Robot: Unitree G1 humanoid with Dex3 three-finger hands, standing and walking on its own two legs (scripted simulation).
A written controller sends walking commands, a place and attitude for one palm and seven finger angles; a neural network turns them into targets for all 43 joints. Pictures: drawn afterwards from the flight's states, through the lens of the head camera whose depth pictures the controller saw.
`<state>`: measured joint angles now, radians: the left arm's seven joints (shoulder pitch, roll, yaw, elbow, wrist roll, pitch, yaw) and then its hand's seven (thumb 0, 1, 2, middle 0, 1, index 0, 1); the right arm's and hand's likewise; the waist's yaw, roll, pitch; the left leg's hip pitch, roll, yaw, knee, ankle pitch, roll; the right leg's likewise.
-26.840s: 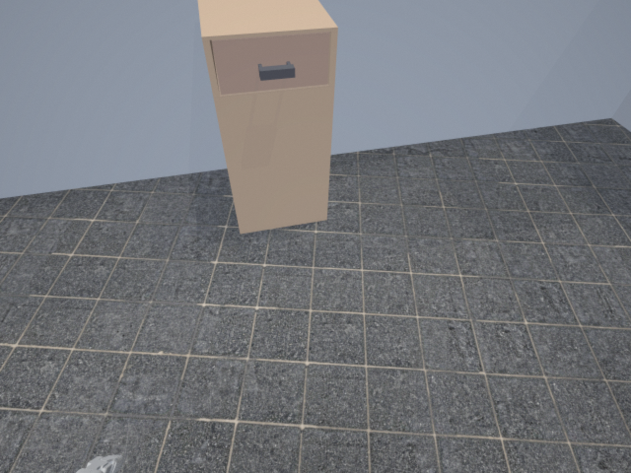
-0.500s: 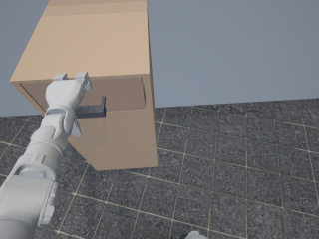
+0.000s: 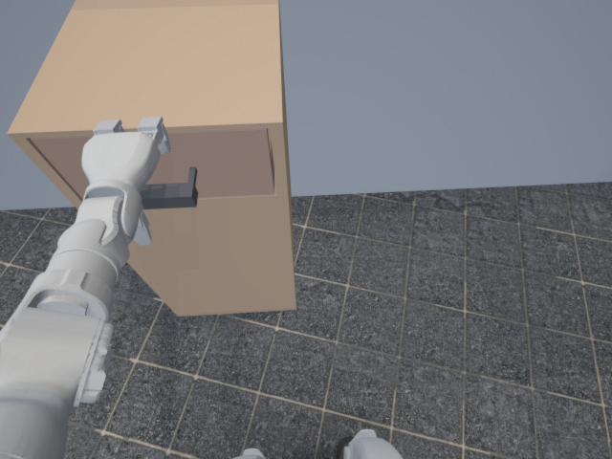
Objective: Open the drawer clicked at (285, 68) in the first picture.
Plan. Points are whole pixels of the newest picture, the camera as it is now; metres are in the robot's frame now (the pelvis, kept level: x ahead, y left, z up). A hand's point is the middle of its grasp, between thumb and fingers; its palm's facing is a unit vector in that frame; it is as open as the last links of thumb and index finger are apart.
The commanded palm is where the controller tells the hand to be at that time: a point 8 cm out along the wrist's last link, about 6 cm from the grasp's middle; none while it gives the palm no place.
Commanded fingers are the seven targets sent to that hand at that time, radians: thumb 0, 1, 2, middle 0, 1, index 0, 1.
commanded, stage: lower the fingers behind the handle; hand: left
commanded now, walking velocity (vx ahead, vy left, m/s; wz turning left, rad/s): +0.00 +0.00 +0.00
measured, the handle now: (164, 185) +0.53 +0.22 -0.01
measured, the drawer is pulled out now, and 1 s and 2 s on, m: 0.00 0.00 0.00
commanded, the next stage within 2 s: close the thumb around the handle in 1.20 s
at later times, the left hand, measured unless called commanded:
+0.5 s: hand (140, 207) +0.47 +0.24 +0.00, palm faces -0.05 +0.00 -1.00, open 13.8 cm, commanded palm +0.47 +0.24 +0.04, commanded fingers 0.00 -0.50 0.30 -0.30 -1.20 -0.30 -1.20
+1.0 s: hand (146, 215) +0.48 +0.25 -0.03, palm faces -0.08 -0.01 -1.00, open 13.8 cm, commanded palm +0.46 +0.23 +0.02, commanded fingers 0.00 -0.50 0.30 -0.30 -1.20 -0.30 -1.20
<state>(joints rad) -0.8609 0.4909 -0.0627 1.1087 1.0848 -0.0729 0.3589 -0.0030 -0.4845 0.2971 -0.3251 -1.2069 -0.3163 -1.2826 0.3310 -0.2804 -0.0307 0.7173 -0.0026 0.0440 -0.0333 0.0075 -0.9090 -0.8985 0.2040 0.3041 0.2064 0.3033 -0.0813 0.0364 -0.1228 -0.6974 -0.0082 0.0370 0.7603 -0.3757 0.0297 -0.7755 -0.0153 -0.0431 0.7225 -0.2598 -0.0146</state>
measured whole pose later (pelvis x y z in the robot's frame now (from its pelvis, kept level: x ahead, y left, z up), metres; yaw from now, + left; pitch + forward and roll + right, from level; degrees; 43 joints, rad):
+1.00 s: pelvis +0.00 +0.02 -0.03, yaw +0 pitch +23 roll -2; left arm -0.84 0.48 -0.06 1.14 1.09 -0.07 0.39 0.00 -0.48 0.30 -0.32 -1.20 -0.30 -1.25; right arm 0.32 -0.26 -0.04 0.74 -0.04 0.02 -0.01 0.01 -0.91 -0.90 0.20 0.30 0.21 0.30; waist -0.10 0.05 -0.16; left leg -0.92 -0.01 0.02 0.98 -0.47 0.05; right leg -0.97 -0.02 -0.06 0.89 -0.33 0.00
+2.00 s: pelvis +0.02 +0.01 -0.03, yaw +0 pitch +23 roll -1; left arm -0.74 0.48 0.00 1.06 1.10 -0.08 0.41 -0.01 0.66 0.78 -0.34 -1.29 -0.36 -1.33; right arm 0.30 -0.26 -0.05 0.75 -0.05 0.06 -0.01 0.01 -0.91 -0.90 0.20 0.30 0.21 0.30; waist -0.09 0.05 -0.16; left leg -0.87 0.00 0.02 0.95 -0.48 0.03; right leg -0.94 -0.01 -0.05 0.88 -0.35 -0.01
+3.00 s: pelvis +0.04 +0.01 -0.01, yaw +0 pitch +17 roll -1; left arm -0.23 0.36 -0.06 0.58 1.09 -0.01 0.45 -0.01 0.64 0.80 -0.37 -1.32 -0.40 -1.35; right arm 0.19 -0.24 -0.07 0.66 -0.03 0.07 -0.01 0.01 -0.91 -0.90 0.20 0.30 0.21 0.30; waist 0.00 0.06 -0.14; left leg -0.65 0.00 0.03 0.82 -0.47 0.03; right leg -0.73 0.00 -0.04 0.79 -0.36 -0.01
